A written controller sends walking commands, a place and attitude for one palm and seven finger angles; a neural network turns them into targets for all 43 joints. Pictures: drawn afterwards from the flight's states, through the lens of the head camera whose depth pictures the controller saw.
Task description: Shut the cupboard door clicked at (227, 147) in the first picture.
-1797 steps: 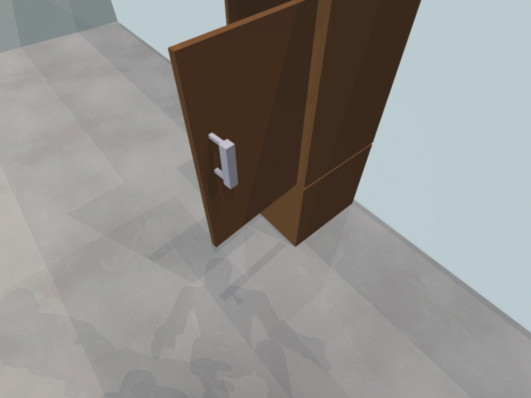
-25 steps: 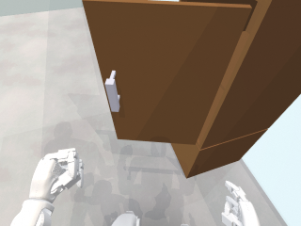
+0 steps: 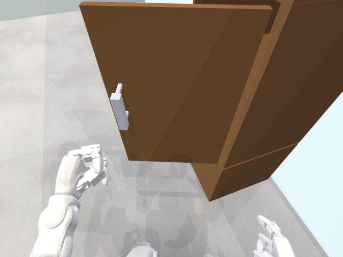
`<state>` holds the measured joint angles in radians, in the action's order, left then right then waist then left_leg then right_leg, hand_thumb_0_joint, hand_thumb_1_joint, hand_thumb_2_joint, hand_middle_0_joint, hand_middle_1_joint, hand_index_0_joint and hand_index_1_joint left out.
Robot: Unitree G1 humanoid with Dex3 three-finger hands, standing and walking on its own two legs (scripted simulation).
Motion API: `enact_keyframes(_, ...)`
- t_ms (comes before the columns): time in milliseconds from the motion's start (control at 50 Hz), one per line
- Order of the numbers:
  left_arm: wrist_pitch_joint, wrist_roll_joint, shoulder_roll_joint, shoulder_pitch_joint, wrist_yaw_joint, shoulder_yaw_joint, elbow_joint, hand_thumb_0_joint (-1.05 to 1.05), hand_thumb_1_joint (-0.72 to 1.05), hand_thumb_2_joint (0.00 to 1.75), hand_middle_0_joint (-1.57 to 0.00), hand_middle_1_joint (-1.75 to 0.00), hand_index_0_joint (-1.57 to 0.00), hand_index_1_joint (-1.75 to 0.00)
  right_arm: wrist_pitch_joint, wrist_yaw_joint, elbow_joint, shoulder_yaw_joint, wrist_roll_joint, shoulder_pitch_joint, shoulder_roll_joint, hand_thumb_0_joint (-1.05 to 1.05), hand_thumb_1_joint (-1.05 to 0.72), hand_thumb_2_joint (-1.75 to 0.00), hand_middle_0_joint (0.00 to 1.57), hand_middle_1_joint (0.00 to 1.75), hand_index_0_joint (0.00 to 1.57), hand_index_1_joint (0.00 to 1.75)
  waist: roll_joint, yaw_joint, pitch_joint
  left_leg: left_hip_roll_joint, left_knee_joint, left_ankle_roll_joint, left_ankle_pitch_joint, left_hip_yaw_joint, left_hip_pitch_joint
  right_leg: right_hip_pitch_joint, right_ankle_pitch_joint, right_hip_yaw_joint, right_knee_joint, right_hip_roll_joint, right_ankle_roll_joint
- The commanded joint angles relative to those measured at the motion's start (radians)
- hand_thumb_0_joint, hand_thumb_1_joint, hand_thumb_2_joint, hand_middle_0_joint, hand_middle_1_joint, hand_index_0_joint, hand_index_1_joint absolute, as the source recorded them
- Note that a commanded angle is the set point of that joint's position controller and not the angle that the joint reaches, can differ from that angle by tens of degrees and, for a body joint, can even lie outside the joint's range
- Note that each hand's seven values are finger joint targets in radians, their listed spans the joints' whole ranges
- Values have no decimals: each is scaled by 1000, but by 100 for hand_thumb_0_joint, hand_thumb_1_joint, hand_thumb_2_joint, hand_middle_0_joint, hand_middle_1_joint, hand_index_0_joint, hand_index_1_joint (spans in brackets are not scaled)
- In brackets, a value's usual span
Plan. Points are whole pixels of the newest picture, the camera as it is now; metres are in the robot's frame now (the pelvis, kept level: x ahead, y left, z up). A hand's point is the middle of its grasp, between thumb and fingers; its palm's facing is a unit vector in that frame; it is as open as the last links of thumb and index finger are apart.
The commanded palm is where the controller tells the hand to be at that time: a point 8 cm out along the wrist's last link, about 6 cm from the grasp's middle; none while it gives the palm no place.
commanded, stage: bring the fist close to the handle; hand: left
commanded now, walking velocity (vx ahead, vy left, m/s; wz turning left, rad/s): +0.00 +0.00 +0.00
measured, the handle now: (121, 107) +0.48 +0.16 +0.06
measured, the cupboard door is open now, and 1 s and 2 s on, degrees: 67 67 52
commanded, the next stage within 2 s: push the door shut along its arc in 0.92 s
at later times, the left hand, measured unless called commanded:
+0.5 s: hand (123, 142) +0.37 +0.14 +0.06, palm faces -0.02 -1.00 -0.01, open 3.1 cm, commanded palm +0.35 +0.18 +0.07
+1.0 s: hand (125, 139) +0.37 +0.13 +0.06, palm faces -0.02 -1.00 +0.00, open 3.1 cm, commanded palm +0.35 +0.18 +0.07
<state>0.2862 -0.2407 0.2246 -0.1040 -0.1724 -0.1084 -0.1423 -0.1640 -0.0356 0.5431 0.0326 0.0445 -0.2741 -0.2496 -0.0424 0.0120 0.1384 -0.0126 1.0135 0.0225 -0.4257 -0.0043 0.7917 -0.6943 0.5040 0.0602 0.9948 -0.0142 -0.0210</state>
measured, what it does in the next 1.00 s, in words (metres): stands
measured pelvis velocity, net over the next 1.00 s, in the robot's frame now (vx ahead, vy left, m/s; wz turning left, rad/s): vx -0.01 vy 0.00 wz -0.02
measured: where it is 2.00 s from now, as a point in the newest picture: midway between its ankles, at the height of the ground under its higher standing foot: outside the picture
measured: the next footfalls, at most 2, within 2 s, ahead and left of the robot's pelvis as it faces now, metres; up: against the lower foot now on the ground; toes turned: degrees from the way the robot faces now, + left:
none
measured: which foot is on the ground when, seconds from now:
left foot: down 0.00-1.00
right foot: down 0.00-1.00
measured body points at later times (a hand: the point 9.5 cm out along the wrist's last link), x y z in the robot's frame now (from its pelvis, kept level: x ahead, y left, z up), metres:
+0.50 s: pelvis +0.00 +0.00 +0.00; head +0.05 +0.00 +0.45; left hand +0.36 +0.19 +0.07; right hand +0.13 -0.24 -0.10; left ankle +0.04 +0.10 -0.67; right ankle -0.01 -0.11 -0.67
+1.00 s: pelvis -0.01 +0.00 +0.00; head +0.05 +0.00 +0.45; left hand +0.37 +0.19 +0.07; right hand +0.10 -0.25 -0.11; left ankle +0.04 +0.10 -0.67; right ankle -0.01 -0.11 -0.67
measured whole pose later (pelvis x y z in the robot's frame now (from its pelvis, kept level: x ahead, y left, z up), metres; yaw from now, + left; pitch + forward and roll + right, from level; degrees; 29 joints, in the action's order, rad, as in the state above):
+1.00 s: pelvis -0.01 +0.00 +0.00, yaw -1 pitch +13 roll -1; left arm 0.38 -0.16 0.18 0.34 -0.07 -0.11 -0.61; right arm -0.06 -0.01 0.63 0.01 0.04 -0.29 -0.25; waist -0.03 0.04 0.13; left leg -0.02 0.99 0.03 -0.40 -0.03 0.82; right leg -0.74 0.48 0.04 0.99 -0.02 -0.02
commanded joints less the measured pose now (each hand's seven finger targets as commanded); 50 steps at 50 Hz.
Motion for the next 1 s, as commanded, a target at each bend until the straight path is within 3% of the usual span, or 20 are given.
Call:
enact_keyframes(0, 83, 4, 105, 248, 13, -34, 152, 0, 90, 90, -130, -150, -130, -150, -44, -1, -130, -58, -2, 57, -124, 0, -90, -90, 20, 30, 20, 30, 38, 19, 183, 6, -141, 10, 133, 34, -176, 38, -203, -44, -162, -4, 4)
enact_keyframes(120, 102, 24, 99, 425, 45, -21, 113, 0, 90, 90, -130, -150, -130, -150, -33, 1, -103, -63, -2, 50, -123, 0, -90, -90, 20, 30, 20, 30, -6, 23, 259, 2, -139, 6, 173, 36, -234, 36, -245, -41, -145, -4, -1)
enact_keyframes(140, 99, 26, 123, 415, 51, -49, 84, 0, 90, 90, -130, -150, -130, -150, -28, 0, -96, -65, -6, 40, -129, 0, -90, -90, 20, 30, 20, 30, 25, 16, 269, 2, -137, 8, 187, 38, -227, 57, -264, -43, -143, -6, -1)
enact_keyframes(220, 93, 32, 90, 449, 59, -28, 28, 0, 90, 90, -130, -150, -130, -150, -10, 11, -90, -67, -4, 35, -123, 0, -90, -90, 20, 30, 20, 30, 12, 16, 294, 3, -136, 5, 246, 25, -251, 73, -337, -41, -138, -5, 1)
enact_keyframes(240, 85, 35, 120, 426, 63, -63, -11, 0, 90, 90, -130, -150, -130, -150, -2, 11, -87, -68, -6, 25, -128, 0, -90, -90, 20, 30, 20, 30, 29, 5, 283, 2, -139, 4, 252, 28, -236, 86, -345, -42, -138, -7, -2)
enact_keyframes(280, 83, 40, 76, 487, 66, -20, -45, 0, 90, 90, -130, -150, -130, -150, 10, 14, -88, -65, -2, 32, -123, 0, -90, -90, 20, 30, 20, 30, 51, 25, 243, -1, -148, 4, 219, 25, -226, 58, -317, -38, -149, -7, 3)
enact_keyframes(300, 85, 41, 66, 522, 69, -9, -51, 0, 90, 90, -130, -150, -130, -150, 12, 16, -86, -65, -3, 31, -123, 0, -90, -90, 20, 30, 20, 30, 22, 26, 237, 0, -150, 2, 200, 27, -227, 43, -293, -37, -150, -7, 1)
enact_keyframes(340, 87, 51, 95, 591, 82, -33, -101, 0, 90, 90, -130, -150, -130, -150, 21, 13, -73, -66, -5, 21, -132, 0, -90, -90, 20, 30, 20, 30, 43, 36, 215, -2, -148, 5, 174, 34, -218, 24, -265, -39, -157, -8, 0)
enact_keyframes(440, 124, 65, 74, 723, 104, -16, -139, 0, 90, 90, -130, -150, -130, -150, 26, 19, -56, -71, -11, 4, -133, 0, -90, -90, 20, 30, 20, 30, 3, 39, 300, -4, -135, -1, 211, 43, -269, 9, -288, -36, -135, -9, -5)
enact_keyframes(480, 131, 71, 62, 762, 112, -9, -173, 0, 90, 90, -130, -150, -130, -150, 30, 23, -47, -73, -11, -1, -129, 0, -90, -90, 20, 30, 20, 30, 19, 48, 322, -5, -129, -2, 226, 41, -277, 4, -304, -36, -130, -9, -2)
enact_keyframes(520, 131, 75, 81, 739, 120, -37, -219, 0, 90, 90, -130, -150, -130, -150, 38, 27, -45, -76, -13, -8, -130, 0, -90, -90, 20, 30, 20, 30, 19, 35, 321, -3, -130, -2, 226, 31, -262, 13, -311, -39, -134, -10, -1)
enact_keyframes(540, 127, 76, 124, 711, 124, -82, -249, 0, 90, 90, -130, -150, -130, -150, 46, 27, -42, -76, -15, -17, -137, 0, -90, -90, 20, 30, 20, 30, 43, 24, 315, -1, -134, 0, 226, 32, -245, 35, -318, -41, -136, -13, -2)
enact_keyframes(600, 129, 73, 96, 687, 117, -63, -239, 0, 90, 90, -130, -150, -130, -150, 62, 34, -63, -75, -12, -11, -128, 0, -90, -90, 20, 30, 20, 30, 42, 17, 324, 2, -145, 2, 233, 14, -235, 67, -339, -48, -144, -10, 2)
enact_keyframes(640, 133, 72, 134, 690, 114, -95, -249, 0, 90, 90, -130, -150, -130, -150, 71, 32, -60, -76, -13, -19, -134, 0, -90, -90, 20, 30, 20, 30, 57, 17, 307, 1, -145, 4, 231, 14, -217, 83, -345, -52, -147, -12, 2)
enact_keyframes(740, 167, 66, 118, 741, 97, -67, -213, 0, 90, 90, -130, -150, -130, -150, 72, 29, -54, -78, -9, -17, -132, 0, -90, -90, 20, 30, 20, 30, 26, 34, 285, 1, -146, 5, 199, 14, -222, 59, -311, -55, -155, -12, 0)
enact_keyframes(800, 178, 61, 64, 777, 90, -16, -213, 0, 90, 90, -130, -150, -130, -150, 64, 27, -45, -82, -8, -18, -130, 0, -90, -90, 20, 30, 20, 30, 33, 55, 288, -4, -146, 4, 180, 23, -254, 17, -280, -46, -159, -13, 3)
enact_keyframes(840, 176, 62, 88, 766, 91, -34, -221, 0, 90, 90, -130, -150, -130, -150, 61, 24, -39, -85, -8, -22, -139, 0, -90, -90, 20, 30, 20, 30, 12, 48, 295, -4, -145, 4, 178, 28, -265, 9, -272, -47, -158, -15, 0)
enact_keyframes(880, 173, 66, 52, 804, 91, 1, -230, 0, 90, 90, -130, -150, -130, -150, 60, 25, -33, -83, -8, -20, -134, 0, -90, -90, 20, 30, 20, 30, 20, 59, 288, -6, -151, 2, 165, 37, -276, -13, -253, -38, -156, -14, 0)
enact_keyframes(940, 166, 69, 108, 771, 107, -58, -245, 0, 90, 90, -130, -150, -130, -150, 63, 24, -35, -83, -11, -24, -142, 0, -90, -90, 20, 30, 20, 30, 24, 35, 307, -4, -154, 1, 185, 38, -273, 13, -273, -40, -153, -16, -3)
enact_keyframes(980, 162, 69, 86, 751, 108, -44, -254, 0, 90, 90, -130, -150, -130, -150, 67, 28, -45, -78, -10, -13, -132, 0, -90, -90, 20, 30, 20, 30, 43, 31, 295, -1, -158, 2, 183, 27, -250, 32, -283, -42, -155, -12, 1)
